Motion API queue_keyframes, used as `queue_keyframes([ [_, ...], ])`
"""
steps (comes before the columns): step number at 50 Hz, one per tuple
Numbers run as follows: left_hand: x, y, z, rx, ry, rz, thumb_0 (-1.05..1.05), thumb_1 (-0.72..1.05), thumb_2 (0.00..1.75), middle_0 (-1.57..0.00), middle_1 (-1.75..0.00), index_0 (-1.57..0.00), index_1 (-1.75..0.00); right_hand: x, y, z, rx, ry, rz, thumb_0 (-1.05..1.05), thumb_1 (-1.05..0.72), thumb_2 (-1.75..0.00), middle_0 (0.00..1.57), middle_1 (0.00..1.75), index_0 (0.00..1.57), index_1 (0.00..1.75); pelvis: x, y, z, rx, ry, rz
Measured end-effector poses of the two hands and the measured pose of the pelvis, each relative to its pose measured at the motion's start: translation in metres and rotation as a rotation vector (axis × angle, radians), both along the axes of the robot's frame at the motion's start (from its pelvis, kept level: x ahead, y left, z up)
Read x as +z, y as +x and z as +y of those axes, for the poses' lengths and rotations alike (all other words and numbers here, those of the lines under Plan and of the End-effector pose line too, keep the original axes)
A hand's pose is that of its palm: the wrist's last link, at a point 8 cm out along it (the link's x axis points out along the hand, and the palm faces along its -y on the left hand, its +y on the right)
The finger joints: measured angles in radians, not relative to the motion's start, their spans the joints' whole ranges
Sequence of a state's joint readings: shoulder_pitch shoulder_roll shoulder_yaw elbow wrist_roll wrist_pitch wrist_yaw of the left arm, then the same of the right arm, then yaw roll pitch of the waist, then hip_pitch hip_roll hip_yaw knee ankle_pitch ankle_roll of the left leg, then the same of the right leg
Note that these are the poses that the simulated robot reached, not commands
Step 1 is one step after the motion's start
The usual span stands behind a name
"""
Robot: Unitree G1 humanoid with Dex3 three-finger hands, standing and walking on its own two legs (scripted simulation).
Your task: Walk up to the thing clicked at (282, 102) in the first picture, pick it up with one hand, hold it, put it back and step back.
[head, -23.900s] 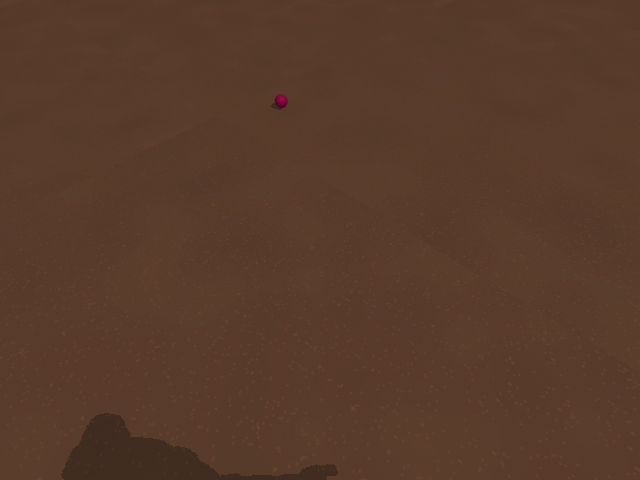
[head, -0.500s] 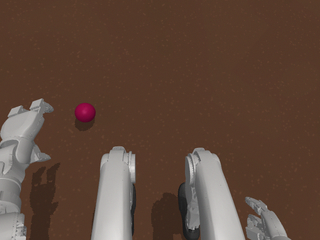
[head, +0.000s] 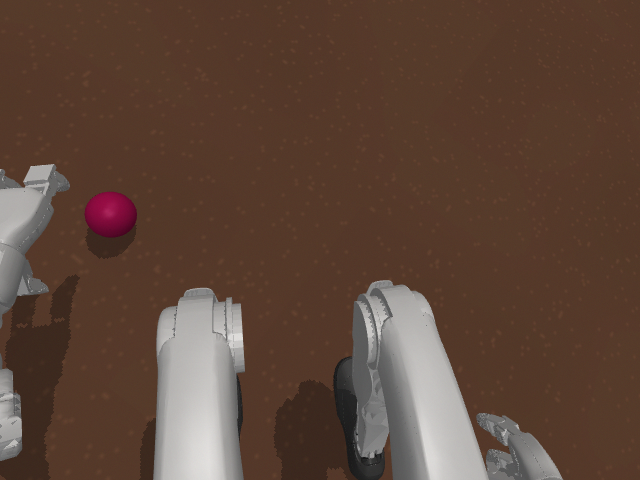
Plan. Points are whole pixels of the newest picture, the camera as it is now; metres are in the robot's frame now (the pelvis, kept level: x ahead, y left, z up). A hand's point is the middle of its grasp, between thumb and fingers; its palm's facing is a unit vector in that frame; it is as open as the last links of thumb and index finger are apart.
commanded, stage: rise first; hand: left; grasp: from above
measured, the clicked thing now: (111, 214) +0.48 +0.34 -0.31
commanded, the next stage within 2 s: approach in 0.50 s
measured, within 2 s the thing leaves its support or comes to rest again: neither
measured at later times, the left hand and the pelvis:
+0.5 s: hand (52, 232) +0.41 +0.36 -0.19, palm faces -0.44 -0.11 -0.89, open 14.2 cm; pelvis +0.00 +0.00 -0.02, yaw -2 degrees
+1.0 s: hand (112, 189) +0.48 +0.30 -0.20, palm faces -0.35 -0.09 -0.93, open 14.0 cm; pelvis +0.01 +0.00 -0.03, yaw -3 degrees
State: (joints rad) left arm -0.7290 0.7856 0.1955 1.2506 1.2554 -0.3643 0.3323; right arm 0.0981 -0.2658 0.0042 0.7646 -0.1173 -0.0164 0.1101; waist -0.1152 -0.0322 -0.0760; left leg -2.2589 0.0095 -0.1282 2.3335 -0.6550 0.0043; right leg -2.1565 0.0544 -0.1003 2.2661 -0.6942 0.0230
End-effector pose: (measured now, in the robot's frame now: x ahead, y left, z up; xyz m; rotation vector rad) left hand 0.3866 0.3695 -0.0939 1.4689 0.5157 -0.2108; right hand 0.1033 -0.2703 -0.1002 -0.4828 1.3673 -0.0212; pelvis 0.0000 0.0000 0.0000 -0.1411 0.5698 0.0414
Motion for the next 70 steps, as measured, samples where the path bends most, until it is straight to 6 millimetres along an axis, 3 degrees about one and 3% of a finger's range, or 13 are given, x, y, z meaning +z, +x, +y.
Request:
queue_keyframes([
  [10,-0.017,0.012,0.002,0.016,0.015,-0.01,0.0,-0.52,1.0,-0.08,-1.0,-0.08,-1.0,-0.013,0.006,0.004,0.027,0.008,0.003,0.0,-0.9,-0.9,0.2,0.3,0.2,0.3,-0.013,0.003,0.0,-0.008,-0.003,-0.005],
  [27,-0.038,0.028,-0.005,0.016,0.003,-0.005,0.0,-0.53,1.0,-0.07,-1.02,-0.07,-1.02,-0.017,-0.018,-0.001,0.008,-0.009,0.066,0.0,-0.91,-0.9,0.2,0.3,0.2,0.3,-0.024,0.005,-0.001,-0.024,-0.013,-0.013],
  [37,-0.048,0.036,-0.01,-0.013,0.007,0.008,0.0,-0.52,0.99,-0.07,-1.03,-0.08,-1.02,-0.02,-0.019,0.0,0.021,-0.01,0.085,0.0,-0.91,-0.9,0.2,0.3,0.2,0.3,-0.028,0.007,0.0,-0.025,-0.015,-0.006],
  [46,-0.06,0.074,-0.049,-0.07,-0.01,-0.052,0.0,-0.5,0.96,-0.07,-1.07,-0.09,-1.05,-0.016,-0.023,0.001,0.028,-0.024,0.06,0.0,-0.91,-0.9,0.2,0.3,0.2,0.3,-0.033,0.007,-0.001,-0.033,-0.02,-0.012],
  [51,-0.05,0.1,-0.067,-0.043,0.009,-0.108,0.0,-0.5,0.96,-0.08,-1.07,-0.1,-1.05,-0.013,-0.036,0.0,-0.019,-0.024,0.057,0.0,-0.91,-0.9,0.2,0.3,0.2,0.3,-0.033,0.008,-0.001,-0.037,-0.019,0.001],
  [56,-0.033,0.114,-0.066,0.01,0.052,-0.089,0.0,-0.51,0.96,-0.08,-1.07,-0.09,-1.05,-0.012,-0.052,0.001,-0.077,-0.002,0.072,0.0,-0.91,-0.9,0.2,0.3,0.2,0.3,-0.028,0.008,-0.002,-0.04,-0.015,0.015],
  [62,-0.03,0.1,-0.047,0.062,0.06,0.047,0.0,-0.51,0.96,-0.07,-1.07,-0.09,-1.05,-0.009,-0.066,0.006,-0.107,0.031,0.114,0.0,-0.91,-0.9,0.2,0.3,0.2,0.3,-0.019,0.007,-0.002,-0.037,-0.009,0.013],
  [70,-0.065,0.052,-0.028,0.0,-0.045,0.137,0.0,-0.49,0.93,-0.08,-1.08,-0.11,-1.05,-0.006,-0.061,0.004,-0.01,0.006,0.172,0.0,-0.91,-0.9,0.2,0.3,0.2,0.3,-0.022,0.004,-0.001,-0.035,-0.024,-0.024],
])
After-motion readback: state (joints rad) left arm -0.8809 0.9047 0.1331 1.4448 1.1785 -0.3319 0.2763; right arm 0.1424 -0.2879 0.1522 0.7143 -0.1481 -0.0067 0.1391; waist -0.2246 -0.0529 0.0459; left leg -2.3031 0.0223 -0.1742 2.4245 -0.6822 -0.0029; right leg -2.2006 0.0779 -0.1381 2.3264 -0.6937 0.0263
